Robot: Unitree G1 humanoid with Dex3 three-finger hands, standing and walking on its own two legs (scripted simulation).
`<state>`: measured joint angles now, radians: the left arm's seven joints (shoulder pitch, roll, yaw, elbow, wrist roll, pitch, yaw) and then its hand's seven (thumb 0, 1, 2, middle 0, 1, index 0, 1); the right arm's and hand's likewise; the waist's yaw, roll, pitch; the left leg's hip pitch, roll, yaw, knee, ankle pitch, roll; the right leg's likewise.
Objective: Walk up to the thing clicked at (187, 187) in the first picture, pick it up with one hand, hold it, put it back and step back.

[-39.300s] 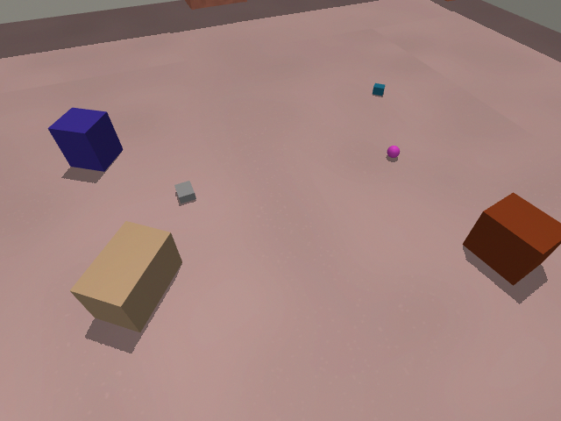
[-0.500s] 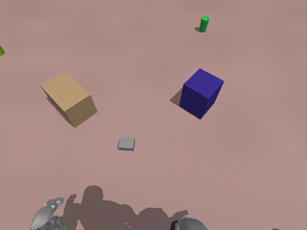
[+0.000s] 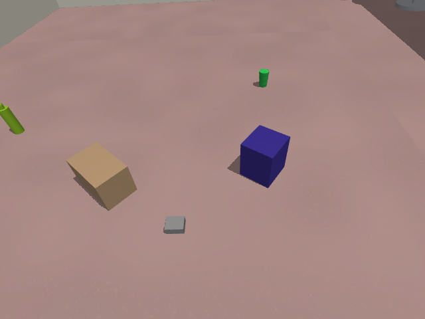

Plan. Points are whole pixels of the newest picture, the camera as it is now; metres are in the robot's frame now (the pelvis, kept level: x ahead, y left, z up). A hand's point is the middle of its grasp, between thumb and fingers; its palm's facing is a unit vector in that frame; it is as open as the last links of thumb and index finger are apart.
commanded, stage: walk up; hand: left
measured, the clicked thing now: (175, 224) +0.76 +0.31 -0.74
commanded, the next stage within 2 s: stand in 1.12 s
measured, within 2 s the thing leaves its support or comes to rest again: neither
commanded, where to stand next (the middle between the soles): +0.39 +0.04 m, yaw +4 degrees
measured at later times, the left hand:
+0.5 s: hand out of the picture +0.10 +0.29 -0.15, palm faces +0.02 -0.93 -0.36, open 7.4 cm
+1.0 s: hand out of the picture +0.14 +0.27 -0.14, palm faces +0.08 -0.95 -0.32, open 7.4 cm
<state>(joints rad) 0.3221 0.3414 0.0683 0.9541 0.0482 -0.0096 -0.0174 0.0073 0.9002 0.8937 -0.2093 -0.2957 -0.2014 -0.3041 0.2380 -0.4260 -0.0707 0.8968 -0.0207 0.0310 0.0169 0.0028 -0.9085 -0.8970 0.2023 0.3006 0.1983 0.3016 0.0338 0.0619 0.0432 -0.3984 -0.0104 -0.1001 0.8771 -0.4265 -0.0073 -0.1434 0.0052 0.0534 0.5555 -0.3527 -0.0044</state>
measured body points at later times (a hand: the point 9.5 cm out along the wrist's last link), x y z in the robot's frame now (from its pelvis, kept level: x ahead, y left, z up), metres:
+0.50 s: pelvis +0.03 +0.02 +0.00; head +0.05 +0.03 +0.45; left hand +0.10 +0.33 -0.13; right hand +0.11 -0.29 -0.11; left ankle +0.03 +0.14 -0.73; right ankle +0.07 -0.11 -0.72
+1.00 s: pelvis +0.03 +0.02 +0.01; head +0.04 +0.03 +0.46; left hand +0.14 +0.32 -0.12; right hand +0.13 -0.28 -0.12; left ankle +0.02 +0.14 -0.73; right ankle +0.08 -0.11 -0.73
